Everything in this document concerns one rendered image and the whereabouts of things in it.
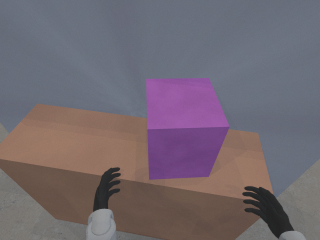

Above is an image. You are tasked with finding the robot right forearm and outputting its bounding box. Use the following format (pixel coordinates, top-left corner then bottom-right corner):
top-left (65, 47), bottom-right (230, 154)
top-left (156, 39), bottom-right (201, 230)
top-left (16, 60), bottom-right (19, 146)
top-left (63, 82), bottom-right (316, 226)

top-left (278, 230), bottom-right (307, 240)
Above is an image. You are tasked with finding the robot left forearm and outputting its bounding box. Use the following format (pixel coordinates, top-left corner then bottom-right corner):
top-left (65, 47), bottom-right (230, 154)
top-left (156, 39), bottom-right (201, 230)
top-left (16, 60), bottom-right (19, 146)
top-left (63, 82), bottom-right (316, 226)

top-left (86, 208), bottom-right (117, 240)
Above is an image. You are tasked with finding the carton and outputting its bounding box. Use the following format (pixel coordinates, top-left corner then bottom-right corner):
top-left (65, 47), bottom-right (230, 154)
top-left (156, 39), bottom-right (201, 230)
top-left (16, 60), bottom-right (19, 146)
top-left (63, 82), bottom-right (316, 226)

top-left (146, 78), bottom-right (230, 180)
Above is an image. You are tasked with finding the pedestal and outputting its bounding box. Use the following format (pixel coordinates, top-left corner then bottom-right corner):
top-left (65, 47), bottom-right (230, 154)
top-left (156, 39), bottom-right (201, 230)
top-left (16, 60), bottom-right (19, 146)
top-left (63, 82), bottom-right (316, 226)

top-left (0, 103), bottom-right (274, 240)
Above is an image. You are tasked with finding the robot left hand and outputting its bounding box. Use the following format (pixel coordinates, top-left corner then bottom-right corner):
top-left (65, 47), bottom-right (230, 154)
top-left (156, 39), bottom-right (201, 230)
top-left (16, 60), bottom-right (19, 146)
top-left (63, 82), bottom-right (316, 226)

top-left (93, 167), bottom-right (121, 212)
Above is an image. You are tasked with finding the robot right hand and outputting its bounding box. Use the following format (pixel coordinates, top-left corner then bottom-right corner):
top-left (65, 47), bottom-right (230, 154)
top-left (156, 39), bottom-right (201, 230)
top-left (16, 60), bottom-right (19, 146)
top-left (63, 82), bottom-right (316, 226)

top-left (242, 186), bottom-right (294, 239)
